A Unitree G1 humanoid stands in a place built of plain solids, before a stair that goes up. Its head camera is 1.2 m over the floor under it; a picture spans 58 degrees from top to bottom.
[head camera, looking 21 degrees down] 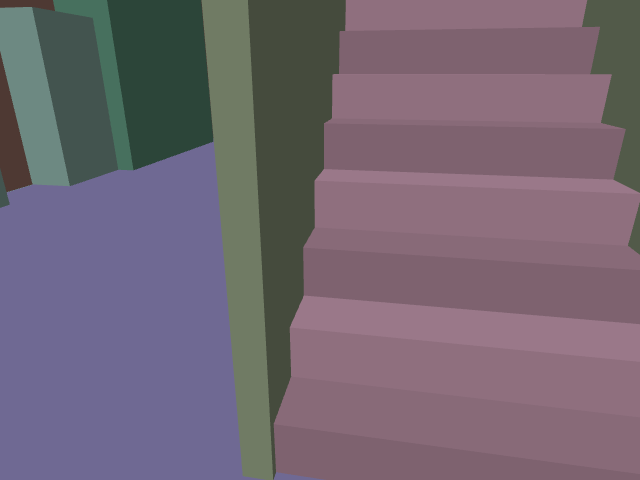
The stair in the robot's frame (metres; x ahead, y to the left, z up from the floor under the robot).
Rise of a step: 0.20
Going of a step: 0.23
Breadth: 1.20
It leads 10 degrees to the right of straight ahead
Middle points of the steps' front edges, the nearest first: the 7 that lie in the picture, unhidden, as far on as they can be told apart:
0.93 -0.44 0.20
1.15 -0.48 0.40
1.38 -0.52 0.60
1.60 -0.56 0.80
1.83 -0.60 1.00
2.06 -0.64 1.20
2.28 -0.68 1.40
